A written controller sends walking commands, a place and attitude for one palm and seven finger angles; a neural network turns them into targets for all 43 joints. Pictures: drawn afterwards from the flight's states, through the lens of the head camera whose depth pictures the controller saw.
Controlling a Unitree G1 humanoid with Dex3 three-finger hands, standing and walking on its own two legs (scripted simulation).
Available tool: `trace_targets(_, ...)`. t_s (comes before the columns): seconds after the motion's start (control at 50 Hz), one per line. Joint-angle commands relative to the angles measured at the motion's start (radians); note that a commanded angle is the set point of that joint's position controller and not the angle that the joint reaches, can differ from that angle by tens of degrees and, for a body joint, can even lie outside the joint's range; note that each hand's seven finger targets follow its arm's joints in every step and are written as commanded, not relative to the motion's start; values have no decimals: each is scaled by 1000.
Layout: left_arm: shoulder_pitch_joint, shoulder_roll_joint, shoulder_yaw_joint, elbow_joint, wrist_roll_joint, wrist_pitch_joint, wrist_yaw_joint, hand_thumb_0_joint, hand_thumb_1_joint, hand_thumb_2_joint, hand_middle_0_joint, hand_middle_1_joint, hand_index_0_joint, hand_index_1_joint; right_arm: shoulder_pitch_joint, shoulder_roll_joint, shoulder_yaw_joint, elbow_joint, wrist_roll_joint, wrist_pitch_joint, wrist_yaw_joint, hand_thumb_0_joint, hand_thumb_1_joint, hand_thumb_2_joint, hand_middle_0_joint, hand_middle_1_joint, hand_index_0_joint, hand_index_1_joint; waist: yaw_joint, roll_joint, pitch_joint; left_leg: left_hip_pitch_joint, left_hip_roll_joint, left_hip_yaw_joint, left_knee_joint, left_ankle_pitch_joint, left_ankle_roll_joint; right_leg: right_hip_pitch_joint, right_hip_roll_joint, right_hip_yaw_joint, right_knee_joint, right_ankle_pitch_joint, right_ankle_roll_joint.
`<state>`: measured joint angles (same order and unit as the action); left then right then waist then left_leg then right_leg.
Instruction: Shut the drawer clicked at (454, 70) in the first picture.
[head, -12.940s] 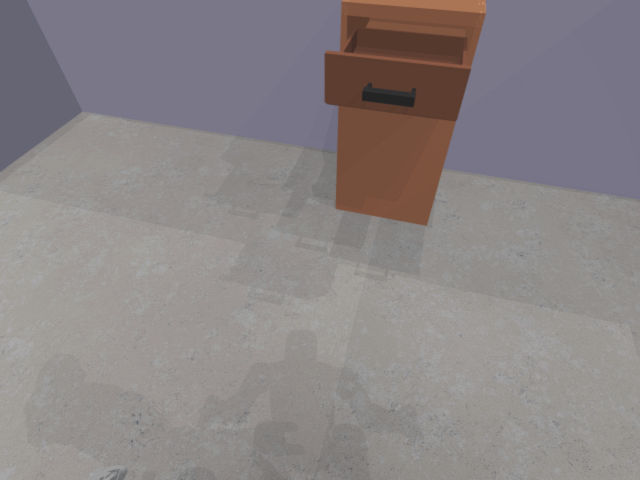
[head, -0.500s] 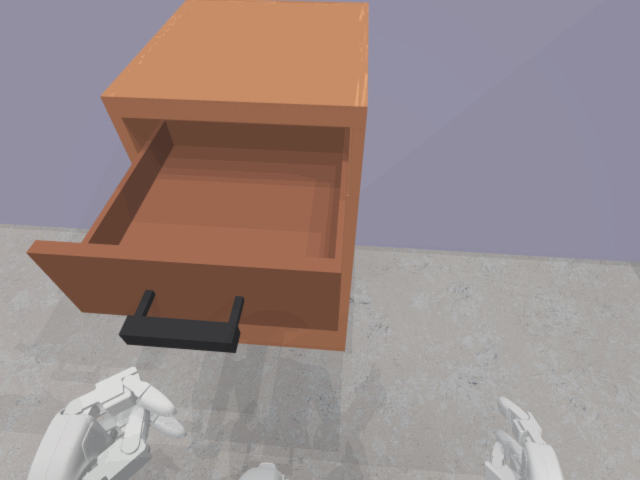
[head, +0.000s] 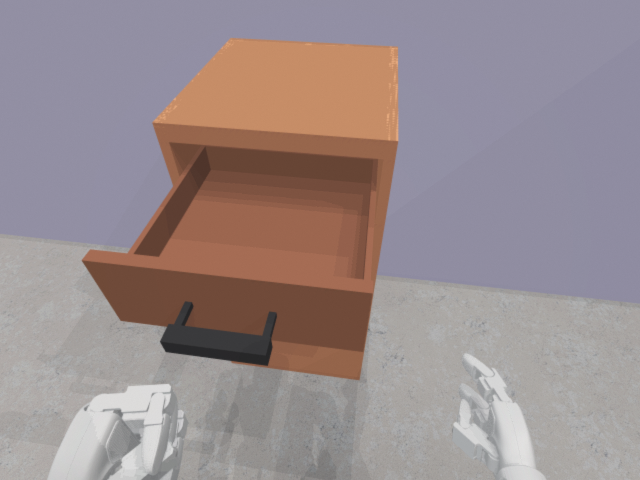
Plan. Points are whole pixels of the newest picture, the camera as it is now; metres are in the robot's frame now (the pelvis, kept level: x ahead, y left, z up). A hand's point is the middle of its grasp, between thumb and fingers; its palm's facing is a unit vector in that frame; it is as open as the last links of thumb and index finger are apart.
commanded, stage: raise the hand and make a fist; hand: left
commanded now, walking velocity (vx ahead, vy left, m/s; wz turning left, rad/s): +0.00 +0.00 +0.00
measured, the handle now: (223, 329) +0.30 +0.16 +0.04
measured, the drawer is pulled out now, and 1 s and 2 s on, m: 0.29 0.29 0.29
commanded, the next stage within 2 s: bring the fist close to the handle in 0.50 s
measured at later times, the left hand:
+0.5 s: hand (174, 446) +0.13 +0.14 +0.13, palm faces -0.02 -1.00 -0.09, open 3.3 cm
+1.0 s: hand (206, 436) +0.15 +0.13 +0.10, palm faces -0.05 -1.00 -0.05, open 3.3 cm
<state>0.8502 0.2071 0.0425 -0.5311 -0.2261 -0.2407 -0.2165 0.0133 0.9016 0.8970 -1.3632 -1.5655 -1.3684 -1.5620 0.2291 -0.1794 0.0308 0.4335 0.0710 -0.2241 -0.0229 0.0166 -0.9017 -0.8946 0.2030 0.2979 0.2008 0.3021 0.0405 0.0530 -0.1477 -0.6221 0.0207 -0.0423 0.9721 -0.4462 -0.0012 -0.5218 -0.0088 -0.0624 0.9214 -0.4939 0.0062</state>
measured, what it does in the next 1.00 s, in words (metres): stands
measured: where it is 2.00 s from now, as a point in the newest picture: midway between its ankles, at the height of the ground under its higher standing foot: outside the picture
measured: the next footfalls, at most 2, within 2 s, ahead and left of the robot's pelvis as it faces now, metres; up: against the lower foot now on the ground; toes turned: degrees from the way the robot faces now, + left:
none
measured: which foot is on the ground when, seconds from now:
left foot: down 0.00-1.00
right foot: down 0.00-1.00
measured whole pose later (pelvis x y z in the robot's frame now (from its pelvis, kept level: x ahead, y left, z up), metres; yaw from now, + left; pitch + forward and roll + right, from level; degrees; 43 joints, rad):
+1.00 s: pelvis +0.00 -0.02 +0.00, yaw +0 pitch +7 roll -1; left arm 0.75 0.19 0.03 -0.41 -0.21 -0.29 -0.22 0.01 0.90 0.90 -1.40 -1.60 -1.40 -1.60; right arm 0.24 -0.21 0.00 0.48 0.06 -0.24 -0.03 0.02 -0.90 -0.89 0.20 0.30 0.20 0.30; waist 0.01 0.05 -0.13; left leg -0.65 0.03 -0.05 0.97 -0.44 -0.02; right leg -0.56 0.00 -0.07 0.95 -0.51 -0.01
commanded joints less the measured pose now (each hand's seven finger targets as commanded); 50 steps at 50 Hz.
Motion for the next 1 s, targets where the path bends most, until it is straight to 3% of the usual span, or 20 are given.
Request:
trace_targets(0.0,30,81,51,-253,-15,-32,9,0,900,900,-1400,-1600,-1400,-1600,-100,-119,-60,-177,5,-66,-14,0,-900,-900,200,300,200,300,-18,-27,0,100,-10,2,-209,124,34,-31,34,-27,-175,116,-22)
trace_targets(0.04,46,83,59,-266,-11,-19,17,0,900,900,-1400,-1600,-1400,-1600,-113,-116,-56,-177,6,-70,-15,0,-900,-900,200,300,200,300,-7,3,15,103,-11,2,-219,118,33,-19,33,-27,-184,109,-25)
trace_targets(0.14,66,77,68,-246,-16,-1,23,0,900,900,-1400,-1600,-1400,-1600,-115,-117,-55,-166,10,-84,-20,0,-900,-900,200,300,200,300,-7,-26,42,104,-12,7,-227,103,31,-15,34,-22,-209,91,-23)
trace_targets(0.16,61,60,43,-242,-16,0,19,0,900,900,-1400,-1600,-1400,-1600,-108,-117,-52,-170,10,-87,-20,0,-900,-900,200,300,200,300,-15,-40,53,99,-14,9,-229,96,32,-21,32,-21,-212,85,-21)
trace_targets(0.2,56,73,58,-248,-23,-10,18,0,900,900,-1400,-1600,-1400,-1600,-108,-118,-57,-166,10,-97,-22,0,-900,-900,200,300,200,300,-11,-48,38,103,-15,12,-223,96,32,-15,30,-9,-219,76,-19)
trace_targets(0.26,60,83,65,-273,-16,-24,24,0,900,900,-1400,-1600,-1400,-1600,-103,-117,-58,-163,7,-110,-20,0,-900,-900,200,300,200,300,-4,0,16,115,-19,17,-220,120,33,-1,26,-4,-215,98,-24)
trace_targets(0.32,47,83,76,-247,-28,-37,21,0,900,900,-1400,-1600,-1400,-1600,-102,-118,-60,-154,8,-114,-24,0,-900,-900,200,300,200,300,-12,-46,26,106,-20,20,-208,128,33,-6,27,3,-219,111,-19)
trace_targets(0.34,45,106,108,-228,-25,-39,23,0,900,900,-1400,-1600,-1400,-1600,-106,-118,-63,-143,7,-113,-27,0,-900,-900,200,300,200,300,-5,-58,41,96,-19,19,-206,123,32,-2,28,9,-231,98,-21)
trace_targets(0.36,48,85,86,-229,-27,-43,17,0,900,900,-1400,-1600,-1400,-1600,-101,-119,-63,-146,8,-115,-28,0,-900,-900,200,300,200,300,-10,-46,41,104,-20,24,-207,120,32,-9,26,12,-233,94,-20)
trace_targets(0.44,58,111,122,-216,-34,-48,3,0,900,900,-1400,-1600,-1400,-1600,-107,-119,-67,-133,10,-126,-30,0,-900,-900,200,300,200,300,1,-27,11,120,-22,26,-199,170,33,21,23,19,-229,168,-21)
trace_targets(0.46,73,91,105,-211,-38,-45,-5,0,900,900,-1400,-1600,-1400,-1600,-103,-114,-65,-137,10,-128,-30,0,-900,-900,200,300,200,300,-2,-43,7,120,-23,27,-203,170,33,22,22,15,-228,172,-19)
trace_targets(0.5,41,106,127,-201,-52,-46,-15,0,900,900,-1400,-1600,-1400,-1600,-107,-117,-65,-129,13,-131,-32,0,-900,-900,200,300,200,300,-3,-53,23,113,-22,26,-200,169,31,22,23,22,-234,174,-17)
trace_targets(0.6,68,83,105,-192,-56,-50,-34,0,900,900,-1400,-1600,-1400,-1600,-111,-117,-64,-126,11,-143,-30,0,-900,-900,200,300,200,300,-3,-46,25,123,-26,26,-198,201,33,26,25,18,-226,229,-17)
trace_targets(0.68,3,56,61,-145,-39,-62,-33,0,900,900,-1400,-1600,-1400,-1600,-98,-129,-67,-115,3,-139,-29,0,-900,-900,200,300,200,300,-28,-69,59,99,-28,22,-189,162,33,-17,26,15,-223,176,-13)
trace_targets(0.72,-20,70,69,-135,-32,-74,-27,0,900,900,-1400,-1600,-1400,-1600,-92,-130,-70,-118,-2,-131,-31,0,-900,-900,200,300,200,300,-31,-75,38,89,-28,23,-175,149,35,-29,22,25,-221,148,-11)
trace_targets(0.74,-47,97,96,-126,-22,-83,-19,0,900,900,-1400,-1600,-1400,-1600,-92,-132,-71,-107,-6,-125,-33,0,-900,-900,200,300,200,300,-30,-59,42,82,-30,24,-169,144,34,-29,21,33,-224,135,-14)
trace_targets(0.84,-58,70,62,-129,-11,-111,-8,0,900,900,-1400,-1600,-1400,-1600,-89,-130,-73,-118,-12,-103,-22,0,-900,-900,200,300,200,300,-30,-10,-13,85,-30,25,-154,167,36,-39,21,11,-179,165,-19)
trace_targets(0.88,-44,52,47,-92,-12,-107,-5,0,900,900,-1400,-1600,-1400,-1600,-86,-128,-78,-122,-12,-91,-18,0,-900,-900,200,300,200,300,-35,-57,-16,61,-29,25,-142,165,36,-45,19,14,-173,172,-15)
trace_targets(0.92,-75,50,38,-78,-9,-109,-4,0,900,900,-1400,-1600,-1400,-1600,-89,-132,-77,-127,-14,-78,-20,0,-900,-900,200,300,200,300,-40,-42,-1,41,-30,27,-135,142,35,-65,16,20,-168,139,-14)
trace_targets(0.98,-98,64,63,-43,-4,-108,12,0,900,900,-1400,-1600,-1400,-1600,-81,-133,-80,-127,-18,-54,-24,0,-900,-900,200,300,200,300,-40,-74,-16,18,-30,25,-124,139,35,-69,16,22,-159,129,-14)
